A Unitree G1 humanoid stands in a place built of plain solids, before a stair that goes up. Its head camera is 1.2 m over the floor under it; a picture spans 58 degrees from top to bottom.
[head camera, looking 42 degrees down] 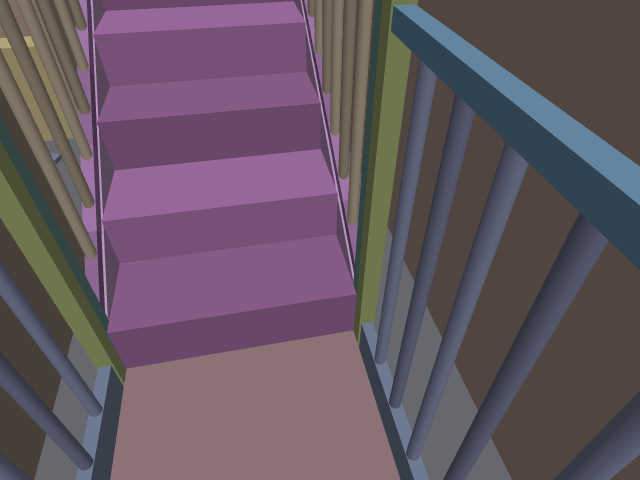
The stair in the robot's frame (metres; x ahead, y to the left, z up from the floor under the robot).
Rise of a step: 0.18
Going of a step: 0.28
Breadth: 0.73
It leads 11 degrees to the left of straight ahead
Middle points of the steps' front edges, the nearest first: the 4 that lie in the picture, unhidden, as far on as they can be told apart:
0.81 0.25 0.19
1.08 0.30 0.37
1.35 0.36 0.55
1.63 0.41 0.74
